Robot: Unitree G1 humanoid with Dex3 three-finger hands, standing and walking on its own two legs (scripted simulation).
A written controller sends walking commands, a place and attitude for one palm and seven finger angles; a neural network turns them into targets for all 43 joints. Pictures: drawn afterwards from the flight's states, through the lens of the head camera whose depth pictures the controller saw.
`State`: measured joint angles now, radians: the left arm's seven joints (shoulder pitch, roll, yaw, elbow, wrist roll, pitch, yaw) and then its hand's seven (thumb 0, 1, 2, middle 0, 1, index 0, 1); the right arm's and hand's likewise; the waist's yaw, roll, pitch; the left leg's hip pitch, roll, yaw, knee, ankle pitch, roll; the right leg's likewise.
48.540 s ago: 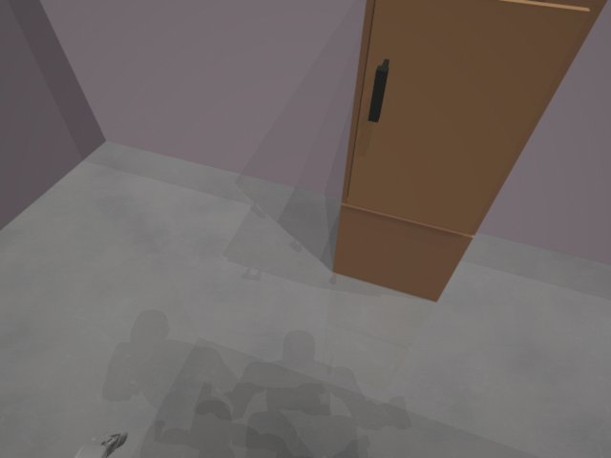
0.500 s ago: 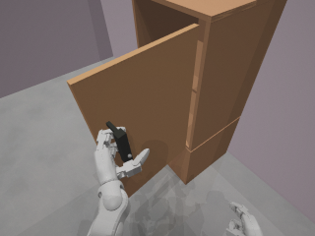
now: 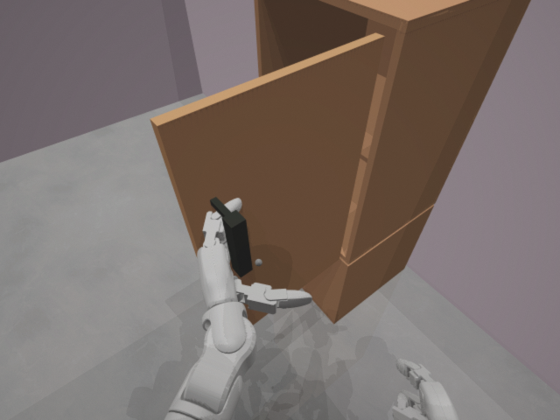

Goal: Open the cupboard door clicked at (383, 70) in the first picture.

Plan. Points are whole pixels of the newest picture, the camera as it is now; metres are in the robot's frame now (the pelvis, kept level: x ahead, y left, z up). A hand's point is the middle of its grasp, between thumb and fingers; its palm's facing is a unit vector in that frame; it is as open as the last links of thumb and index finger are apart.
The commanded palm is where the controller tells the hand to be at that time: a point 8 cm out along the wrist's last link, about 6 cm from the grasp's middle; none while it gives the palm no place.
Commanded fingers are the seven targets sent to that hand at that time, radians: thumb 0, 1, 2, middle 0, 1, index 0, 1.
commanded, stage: slide the hand sideways off the handle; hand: left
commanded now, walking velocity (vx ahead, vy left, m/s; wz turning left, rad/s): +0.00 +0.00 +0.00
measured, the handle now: (230, 237) +0.35 +0.10 +0.08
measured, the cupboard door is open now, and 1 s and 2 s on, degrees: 93 98 98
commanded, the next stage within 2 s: draw the hand back to the body in 1.24 s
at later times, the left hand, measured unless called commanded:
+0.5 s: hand (266, 292) +0.26 +0.04 +0.09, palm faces -0.08 -1.00 +0.02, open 16.2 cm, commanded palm +0.24 +0.11 +0.08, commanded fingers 0.00 -0.50 0.30 -0.15 -0.30 -0.15 -0.30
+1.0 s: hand (223, 327) +0.22 +0.09 +0.08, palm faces -0.01 -1.00 -0.03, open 16.2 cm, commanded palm +0.19 +0.15 +0.08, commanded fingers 0.00 -0.50 0.30 -0.15 -0.30 -0.15 -0.30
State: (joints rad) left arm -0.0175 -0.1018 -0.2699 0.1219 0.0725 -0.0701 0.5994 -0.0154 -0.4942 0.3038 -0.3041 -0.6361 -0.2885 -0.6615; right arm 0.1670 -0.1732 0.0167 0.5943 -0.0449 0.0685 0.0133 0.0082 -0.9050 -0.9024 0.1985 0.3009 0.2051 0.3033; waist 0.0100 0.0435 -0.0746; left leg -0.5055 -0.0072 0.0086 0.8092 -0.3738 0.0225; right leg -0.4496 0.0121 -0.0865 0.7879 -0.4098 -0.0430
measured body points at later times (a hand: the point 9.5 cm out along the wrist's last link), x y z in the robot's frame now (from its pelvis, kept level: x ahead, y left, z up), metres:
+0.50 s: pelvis +0.00 +0.01 +0.00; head +0.00 -0.01 +0.45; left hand +0.26 +0.10 +0.09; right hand +0.16 -0.21 -0.08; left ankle +0.03 +0.10 -0.71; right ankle +0.00 -0.09 -0.71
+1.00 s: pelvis +0.03 -0.02 +0.00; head +0.04 -0.04 +0.45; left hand +0.21 +0.14 +0.08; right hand +0.21 -0.24 -0.08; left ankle +0.03 +0.10 -0.71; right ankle +0.00 -0.09 -0.71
